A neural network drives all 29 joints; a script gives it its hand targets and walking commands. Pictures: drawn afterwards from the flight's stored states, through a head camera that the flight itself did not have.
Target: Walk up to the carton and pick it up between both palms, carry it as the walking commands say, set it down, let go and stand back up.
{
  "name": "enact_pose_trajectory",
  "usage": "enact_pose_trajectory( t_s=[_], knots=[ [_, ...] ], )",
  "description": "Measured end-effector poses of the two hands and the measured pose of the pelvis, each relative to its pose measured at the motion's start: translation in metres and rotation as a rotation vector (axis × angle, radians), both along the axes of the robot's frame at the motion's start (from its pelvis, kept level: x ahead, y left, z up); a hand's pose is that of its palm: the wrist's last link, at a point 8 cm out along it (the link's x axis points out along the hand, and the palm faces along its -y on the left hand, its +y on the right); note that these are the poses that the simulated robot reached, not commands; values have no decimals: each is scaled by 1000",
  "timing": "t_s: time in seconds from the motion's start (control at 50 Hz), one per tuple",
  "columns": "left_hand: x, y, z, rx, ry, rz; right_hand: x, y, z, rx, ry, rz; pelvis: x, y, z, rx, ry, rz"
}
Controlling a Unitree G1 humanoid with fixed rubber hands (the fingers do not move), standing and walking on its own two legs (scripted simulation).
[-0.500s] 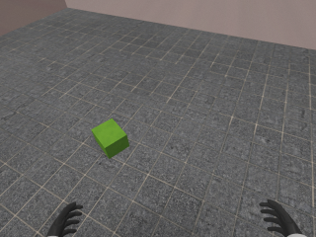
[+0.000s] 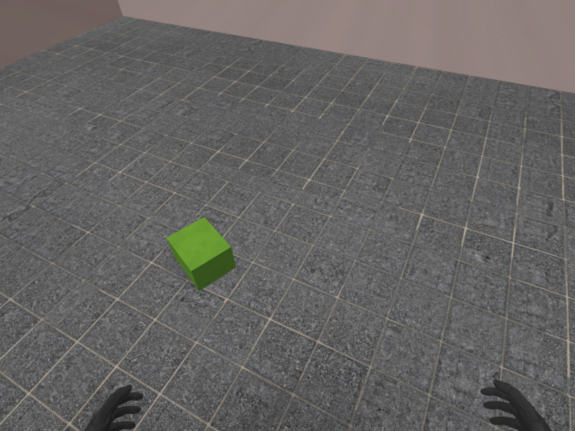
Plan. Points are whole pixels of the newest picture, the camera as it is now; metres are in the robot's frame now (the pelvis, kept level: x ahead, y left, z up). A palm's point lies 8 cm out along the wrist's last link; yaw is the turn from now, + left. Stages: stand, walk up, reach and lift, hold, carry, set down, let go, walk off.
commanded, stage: stand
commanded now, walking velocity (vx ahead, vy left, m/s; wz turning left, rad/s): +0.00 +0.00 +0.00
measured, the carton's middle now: (201, 252) +0.94 +0.42 -0.70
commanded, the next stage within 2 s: walk up in 0.98 s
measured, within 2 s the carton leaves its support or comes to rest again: neither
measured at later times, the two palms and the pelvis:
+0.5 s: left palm out of the picture +0.11 +0.30 -0.09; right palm out of the picture +0.12 -0.30 -0.08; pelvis +0.00 +0.00 +0.01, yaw +0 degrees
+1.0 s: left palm out of the picture +0.10 +0.31 -0.09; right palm out of the picture +0.10 -0.31 -0.09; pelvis +0.00 +0.00 +0.01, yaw +0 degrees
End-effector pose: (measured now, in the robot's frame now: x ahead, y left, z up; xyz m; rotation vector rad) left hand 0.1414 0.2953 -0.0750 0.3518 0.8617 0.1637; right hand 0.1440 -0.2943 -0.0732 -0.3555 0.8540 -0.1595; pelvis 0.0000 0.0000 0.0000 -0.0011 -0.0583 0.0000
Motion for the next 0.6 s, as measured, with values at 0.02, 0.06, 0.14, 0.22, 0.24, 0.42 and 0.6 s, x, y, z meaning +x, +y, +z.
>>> enact_pose_trajectory(
  t_s=[0.02,0.06,0.14,0.22,0.24,0.42,0.6],
  knots=[
    [-1,0,0,1,5,2,-1,0,0,-1,5,-2,0,0,0,0,0,0],
    [-3,1,-1,2,14,5,-3,-1,-1,-2,14,-5,0,0,1,0,0,0],
    [-7,3,-3,4,33,12,-7,-3,-3,-4,33,-13,-1,0,2,0,0,0],
    [-12,4,-4,6,52,19,-12,-5,-5,-5,53,-21,-1,0,3,0,-1,0],
    [-13,5,-5,6,57,21,-13,-5,-5,-5,58,-23,-1,0,3,0,-1,0],
    [-22,7,-9,9,98,40,-23,-8,-9,-7,100,-42,-2,0,5,1,-1,1],
    [-31,9,-12,11,135,59,-32,-11,-13,-8,138,-61,-2,-1,7,1,0,1]
  ],
)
